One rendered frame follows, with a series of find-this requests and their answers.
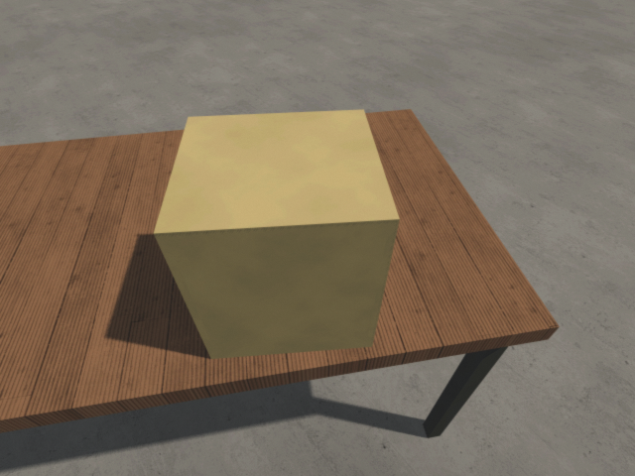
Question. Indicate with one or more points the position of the table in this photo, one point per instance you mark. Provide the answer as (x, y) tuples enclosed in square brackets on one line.
[(92, 322)]

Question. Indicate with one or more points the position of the carton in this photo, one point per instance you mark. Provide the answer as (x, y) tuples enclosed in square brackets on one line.
[(279, 230)]

